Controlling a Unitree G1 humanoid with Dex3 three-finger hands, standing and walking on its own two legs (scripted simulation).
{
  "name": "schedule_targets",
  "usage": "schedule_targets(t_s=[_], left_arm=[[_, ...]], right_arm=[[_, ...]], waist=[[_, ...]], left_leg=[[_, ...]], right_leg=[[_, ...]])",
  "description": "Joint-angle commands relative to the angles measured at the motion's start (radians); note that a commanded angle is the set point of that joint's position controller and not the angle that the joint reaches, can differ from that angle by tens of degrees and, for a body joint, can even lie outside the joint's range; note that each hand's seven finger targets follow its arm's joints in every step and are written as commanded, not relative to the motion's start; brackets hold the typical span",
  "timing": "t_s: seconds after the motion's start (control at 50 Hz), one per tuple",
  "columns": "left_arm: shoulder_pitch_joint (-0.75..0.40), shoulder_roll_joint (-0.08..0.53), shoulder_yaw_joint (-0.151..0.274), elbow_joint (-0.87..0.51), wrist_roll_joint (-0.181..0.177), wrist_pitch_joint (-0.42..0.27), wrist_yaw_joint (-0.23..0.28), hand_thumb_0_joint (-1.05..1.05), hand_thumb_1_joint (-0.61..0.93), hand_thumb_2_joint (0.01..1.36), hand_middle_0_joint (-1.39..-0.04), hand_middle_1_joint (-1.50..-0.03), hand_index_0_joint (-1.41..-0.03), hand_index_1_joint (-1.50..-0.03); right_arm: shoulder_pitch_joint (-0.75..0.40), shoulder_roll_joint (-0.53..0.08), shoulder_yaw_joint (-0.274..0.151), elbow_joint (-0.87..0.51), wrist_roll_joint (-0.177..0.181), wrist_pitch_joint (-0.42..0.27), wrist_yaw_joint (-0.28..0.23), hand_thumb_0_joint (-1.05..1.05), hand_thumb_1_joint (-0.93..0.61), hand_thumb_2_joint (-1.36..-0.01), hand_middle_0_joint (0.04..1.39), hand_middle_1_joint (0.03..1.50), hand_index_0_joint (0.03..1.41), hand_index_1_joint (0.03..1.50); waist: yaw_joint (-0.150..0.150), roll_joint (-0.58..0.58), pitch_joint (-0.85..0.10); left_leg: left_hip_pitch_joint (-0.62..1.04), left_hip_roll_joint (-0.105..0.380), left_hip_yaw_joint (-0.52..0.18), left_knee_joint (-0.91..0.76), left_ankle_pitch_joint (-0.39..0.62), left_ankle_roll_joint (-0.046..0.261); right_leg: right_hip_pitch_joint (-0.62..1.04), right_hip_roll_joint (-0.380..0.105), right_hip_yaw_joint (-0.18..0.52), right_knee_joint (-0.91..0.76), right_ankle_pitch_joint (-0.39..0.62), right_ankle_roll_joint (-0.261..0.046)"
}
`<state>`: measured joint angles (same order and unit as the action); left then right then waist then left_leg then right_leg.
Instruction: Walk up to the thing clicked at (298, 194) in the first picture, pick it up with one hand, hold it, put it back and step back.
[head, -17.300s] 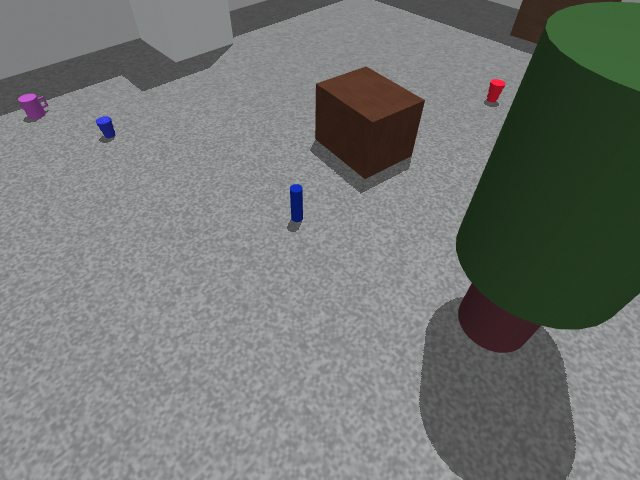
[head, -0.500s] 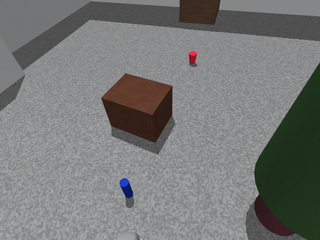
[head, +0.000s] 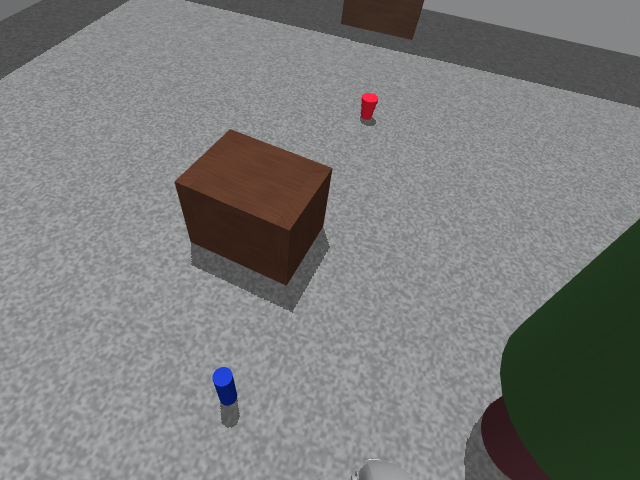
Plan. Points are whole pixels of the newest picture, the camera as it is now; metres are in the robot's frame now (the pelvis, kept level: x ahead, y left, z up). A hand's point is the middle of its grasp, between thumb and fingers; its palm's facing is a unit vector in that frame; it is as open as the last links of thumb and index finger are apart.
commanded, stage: walk up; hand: left
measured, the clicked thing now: (225, 387) +0.44 +0.21 -0.68
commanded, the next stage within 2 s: stand in 1.24 s
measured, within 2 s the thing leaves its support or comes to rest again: neither
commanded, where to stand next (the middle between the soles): +0.12 -0.02 m, yaw +2 degrees
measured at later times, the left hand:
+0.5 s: hand out of the picture +0.12 +0.22 -0.14, palm faces -0.03 -0.95 -0.32, open 7.4 cm
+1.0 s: hand out of the picture +0.10 +0.23 -0.14, palm faces +0.00 -0.95 -0.33, open 7.4 cm
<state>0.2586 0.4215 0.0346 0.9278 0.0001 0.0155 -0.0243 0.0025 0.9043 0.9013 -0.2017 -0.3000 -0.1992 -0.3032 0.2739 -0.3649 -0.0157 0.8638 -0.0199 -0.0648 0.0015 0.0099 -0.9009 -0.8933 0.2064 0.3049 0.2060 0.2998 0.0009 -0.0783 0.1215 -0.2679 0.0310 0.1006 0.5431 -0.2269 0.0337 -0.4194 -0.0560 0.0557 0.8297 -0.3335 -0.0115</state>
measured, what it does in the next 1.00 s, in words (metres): steps on the spot: right foot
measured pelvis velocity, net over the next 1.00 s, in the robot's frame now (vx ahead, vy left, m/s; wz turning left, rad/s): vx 0.03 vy -0.02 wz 0.01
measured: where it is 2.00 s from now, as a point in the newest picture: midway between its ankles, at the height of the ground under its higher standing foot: outside the picture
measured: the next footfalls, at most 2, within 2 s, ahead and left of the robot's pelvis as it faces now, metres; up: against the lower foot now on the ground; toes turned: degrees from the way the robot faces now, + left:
right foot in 0.10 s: +0.08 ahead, -0.16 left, +0.00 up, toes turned -1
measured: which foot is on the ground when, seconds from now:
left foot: down 0.00-1.00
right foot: up 0.00-0.08, down 0.10-1.00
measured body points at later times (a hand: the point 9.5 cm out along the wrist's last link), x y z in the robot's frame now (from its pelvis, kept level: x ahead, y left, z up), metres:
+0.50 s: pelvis +0.01 -0.02 +0.01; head +0.02 -0.02 +0.46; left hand +0.12 +0.27 -0.12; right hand +0.08 -0.33 -0.12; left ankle +0.04 +0.10 -0.73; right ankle +0.04 -0.16 -0.73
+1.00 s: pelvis +0.03 -0.02 +0.02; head +0.04 -0.02 +0.46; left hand +0.10 +0.28 -0.12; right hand +0.12 -0.32 -0.12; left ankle +0.04 +0.10 -0.73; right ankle +0.04 -0.16 -0.73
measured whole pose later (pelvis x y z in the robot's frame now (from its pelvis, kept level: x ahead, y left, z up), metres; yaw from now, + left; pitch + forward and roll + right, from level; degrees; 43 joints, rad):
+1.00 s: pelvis +0.03 -0.02 +0.02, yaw +0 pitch -2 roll +0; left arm 0.09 0.35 0.01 1.18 0.01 0.00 -0.02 0.00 0.90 0.90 -0.20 -0.30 -0.20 -0.30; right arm 0.08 -0.35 0.00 1.15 -0.01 -0.02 0.01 0.01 -0.91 -0.89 0.20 0.30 0.20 0.30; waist 0.01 0.00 0.04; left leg -0.14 0.04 0.05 0.34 -0.17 -0.01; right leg -0.12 -0.03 -0.03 0.33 -0.17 0.02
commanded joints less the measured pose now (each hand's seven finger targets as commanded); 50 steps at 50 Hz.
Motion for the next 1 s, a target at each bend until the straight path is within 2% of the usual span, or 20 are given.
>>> schedule_targets(t_s=[0.0, 0.02, 0.04, 0.06, 0.08, 0.1, 0.12, 0.14, 0.16, 0.18, 0.2, 0.22, 0.26, 0.3, 0.32, 0.4, 0.48, 0.54, 0.68, 0.98], left_arm=[[0.032, 0.137, 0.042, -0.024, 0.000, -0.026, 0.024, 0.000, 0.900, 0.900, -0.200, -0.300, -0.200, -0.300], [0.034, 0.130, 0.041, -0.011, 0.002, -0.030, 0.027, 0.000, 0.900, 0.900, -0.200, -0.300, -0.200, -0.300], [0.048, 0.128, 0.042, 0.005, 0.005, -0.034, 0.029, 0.000, 0.900, 0.900, -0.200, -0.300, -0.200, -0.300], [0.053, 0.133, 0.042, 0.012, 0.010, -0.042, 0.033, 0.000, 0.900, 0.900, -0.200, -0.300, -0.200, -0.300], [0.045, 0.178, 0.053, 0.015, 0.017, -0.052, 0.037, 0.000, 0.900, 0.900, -0.200, -0.300, -0.200, -0.300], [0.000, 0.222, 0.060, 0.002, 0.025, -0.063, 0.038, 0.000, 0.900, 0.900, -0.200, -0.300, -0.200, -0.300], [-0.082, 0.259, 0.057, -0.012, 0.013, -0.057, 0.036, 0.000, 0.900, 0.900, -0.200, -0.300, -0.200, -0.300], [-0.154, 0.254, 0.051, -0.022, 0.014, -0.052, 0.030, 0.000, 0.900, 0.900, -0.200, -0.300, -0.200, -0.300], [-0.154, 0.209, 0.039, -0.018, 0.011, -0.048, 0.027, 0.000, 0.900, 0.900, -0.200, -0.300, -0.200, -0.300], [-0.159, 0.181, 0.027, -0.017, 0.009, -0.049, 0.027, 0.000, 0.900, 0.900, -0.200, -0.300, -0.200, -0.300], [-0.167, 0.163, 0.024, -0.006, 0.004, -0.050, 0.027, 0.000, 0.900, 0.900, -0.200, -0.300, -0.200, -0.300], [-0.159, 0.160, 0.023, 0.007, 0.005, -0.050, 0.027, 0.000, 0.900, 0.900, -0.200, -0.300, -0.200, -0.300], [-0.151, 0.165, 0.024, 0.023, 0.005, -0.051, 0.023, 0.000, 0.900, 0.900, -0.200, -0.300, -0.200, -0.300], [-0.191, 0.166, 0.023, 0.036, 0.008, -0.047, 0.023, 0.000, 0.900, 0.900, -0.200, -0.300, -0.200, -0.300], [-0.205, 0.162, 0.022, 0.044, 0.008, -0.046, 0.022, 0.000, 0.900, 0.900, -0.200, -0.300, -0.200, -0.300], [-0.203, 0.149, 0.016, 0.076, 0.003, -0.043, 0.019, 0.000, 0.900, 0.900, -0.200, -0.300, -0.200, -0.300], [-0.220, 0.148, 0.015, 0.103, 0.003, -0.046, 0.018, 0.000, 0.900, 0.900, -0.200, -0.300, -0.200, -0.300], [-0.228, 0.142, 0.014, 0.116, 0.001, -0.044, 0.017, 0.000, 0.900, 0.900, -0.200, -0.300, -0.200, -0.300], [-0.234, 0.133, 0.008, 0.159, 0.003, -0.036, 0.017, 0.000, 0.900, 0.900, -0.200, -0.300, -0.200, -0.300], [-0.233, 0.130, 0.012, 0.192, 0.009, -0.041, 0.024, 0.000, 0.900, 0.900, -0.200, -0.300, -0.200, -0.300]], right_arm=[[-0.027, -0.275, -0.081, -0.055, 0.007, 0.001, -0.020, 0.000, -0.900, -0.900, 0.200, 0.300, 0.200, 0.300], [-0.033, -0.277, -0.081, -0.050, 0.012, 0.007, -0.018, 0.000, -0.900, -0.900, 0.200, 0.300, 0.200, 0.300], [-0.052, -0.277, -0.079, -0.047, 0.016, 0.014, -0.016, 0.000, -0.900, -0.900, 0.200, 0.300, 0.200, 0.300], [-0.071, -0.251, -0.068, -0.044, 0.025, 0.021, -0.015, 0.000, -0.900, -0.900, 0.200, 0.300, 0.200, 0.300], [-0.075, -0.208, -0.053, -0.043, 0.032, 0.023, -0.013, 0.000, -0.900, -0.900, 0.200, 0.300, 0.200, 0.300], [-0.042, -0.161, -0.039, -0.040, 0.036, 0.026, -0.012, 0.000, -0.900, -0.900, 0.200, 0.300, 0.200, 0.300], [-0.063, -0.181, -0.043, -0.019, 0.035, 0.032, -0.019, 0.000, -0.900, -0.900, 0.200, 0.300, 0.200, 0.300], [-0.033, -0.200, -0.050, 0.027, 0.029, 0.032, -0.021, 0.000, -0.900, -0.900, 0.200, 0.300, 0.200, 0.300], [-0.029, -0.205, -0.050, 0.048, 0.027, 0.027, -0.017, 0.000, -0.900, -0.900, 0.200, 0.300, 0.200, 0.300], [-0.053, -0.227, -0.054, 0.061, 0.029, 0.020, -0.012, 0.000, -0.900, -0.900, 0.200, 0.300, 0.200, 0.300], [-0.086, -0.235, -0.055, 0.072, 0.029, 0.019, -0.007, 0.000, -0.900, -0.900, 0.200, 0.300, 0.200, 0.300], [-0.113, -0.231, -0.050, 0.074, 0.025, 0.019, -0.004, 0.000, -0.900, -0.900, 0.200, 0.300, 0.200, 0.300], [-0.137, -0.223, -0.036, 0.083, 0.020, 0.016, 0.000, 0.000, -0.900, -0.900, 0.200, 0.300, 0.200, 0.300], [-0.142, -0.215, -0.030, 0.117, 0.016, 0.021, 0.004, 0.000, -0.900, -0.900, 0.200, 0.300, 0.200, 0.300], [-0.146, -0.220, -0.031, 0.132, 0.015, 0.021, 0.005, 0.000, -0.900, -0.900, 0.200, 0.300, 0.200, 0.300], [-0.177, -0.219, -0.022, 0.166, 0.007, 0.014, 0.006, 0.000, -0.900, -0.900, 0.200, 0.300, 0.200, 0.300], [-0.185, -0.217, -0.022, 0.195, 0.009, 0.006, 0.001, 0.000, -0.900, -0.900, 0.200, 0.300, 0.200, 0.300], [-0.187, -0.218, -0.021, 0.211, 0.010, 0.004, -0.003, 0.000, -0.900, -0.900, 0.200, 0.300, 0.200, 0.300], [-0.215, -0.220, -0.025, 0.232, 0.010, 0.010, -0.008, 0.000, -0.900, -0.900, 0.200, 0.300, 0.200, 0.300], [-0.234, -0.210, -0.031, 0.244, 0.014, 0.022, -0.008, 0.000, -0.900, -0.900, 0.200, 0.300, 0.200, 0.300]], waist=[[-0.007, 0.258, -0.137], [0.000, 0.251, -0.153], [0.013, 0.223, -0.163], [0.034, 0.179, -0.165], [0.033, 0.082, -0.182], [-0.005, -0.074, -0.159], [-0.010, -0.096, -0.130], [-0.033, -0.106, -0.115], [-0.042, -0.079, -0.106], [-0.042, -0.055, -0.115], [-0.029, -0.045, -0.117], [-0.015, -0.051, -0.123], [0.002, -0.059, -0.144], [-0.004, -0.033, -0.087], [-0.008, -0.004, -0.086], [0.013, 0.068, -0.081], [0.007, 0.080, -0.139], [0.006, 0.106, -0.165], [0.003, 0.114, -0.145], [-0.007, 0.062, -0.172]], left_leg=[[0.024, 0.223, -0.152, -0.072, 0.419, 0.156], [0.020, 0.229, -0.163, -0.038, 0.411, 0.153], [-0.008, 0.215, -0.157, -0.003, 0.348, 0.138], [-0.025, 0.190, -0.149, 0.041, 0.255, 0.097], [-0.072, 0.157, -0.129, 0.091, 0.150, 0.047], [-0.123, 0.074, -0.091, 0.166, -0.013, 0.002], [-0.052, 0.002, -0.068, 0.156, -0.209, -0.016], [0.062, 0.018, -0.083, 0.138, -0.227, -0.015], [0.106, 0.031, -0.101, 0.030, -0.175, -0.009], [0.132, 0.058, -0.115, -0.024, -0.056, -0.001], [0.103, 0.083, -0.140, -0.049, 0.019, 0.008], [0.085, 0.103, -0.167, -0.078, 0.024, 0.020], [0.081, 0.096, -0.154, -0.089, -0.017, 0.018], [0.063, 0.074, -0.141, -0.121, -0.095, 0.003], [0.066, 0.078, -0.147, -0.143, -0.091, -0.001], [0.036, 0.099, -0.178, -0.219, -0.103, -0.002], [0.072, 0.104, -0.159, -0.227, 0.034, -0.008], [0.084, 0.113, -0.156, -0.242, 0.080, -0.010], [0.099, 0.121, -0.164, -0.272, 0.075, -0.009], [0.193, 0.118, -0.141, -0.251, 0.196, -0.014]], right_leg=[[0.121, 0.020, -0.078, -0.108, 0.019, 0.010], [0.164, 0.028, -0.087, -0.174, 0.034, 0.002], [0.222, 0.038, -0.095, -0.261, 0.091, -0.007], [0.263, 0.034, -0.073, -0.368, 0.147, -0.022], [0.309, -0.043, 0.039, -0.387, 0.236, -0.045], [0.275, -0.182, 0.246, -0.455, 0.251, -0.093], [0.149, -0.259, 0.297, -0.466, 0.235, -0.198], [0.043, -0.253, 0.277, -0.439, 0.193, -0.200], [0.008, -0.194, 0.188, -0.425, 0.157, -0.147], [0.021, -0.142, 0.106, -0.406, 0.167, -0.088], [0.063, -0.091, 0.056, -0.391, 0.147, -0.048], [0.096, -0.066, 0.042, -0.396, 0.125, -0.035], [0.129, -0.077, 0.070, -0.444, 0.048, -0.038], [0.101, -0.092, 0.096, -0.495, -0.087, -0.040], [0.112, -0.088, 0.092, -0.499, -0.088, -0.039], [0.172, -0.065, 0.059, -0.505, -0.019, -0.032], [0.256, -0.070, 0.041, -0.501, 0.153, -0.028], [0.297, -0.070, 0.023, -0.493, 0.212, -0.024], [0.290, -0.063, 0.009, -0.515, 0.201, -0.014], [0.292, -0.076, -0.005, -0.550, 0.284, -0.002]])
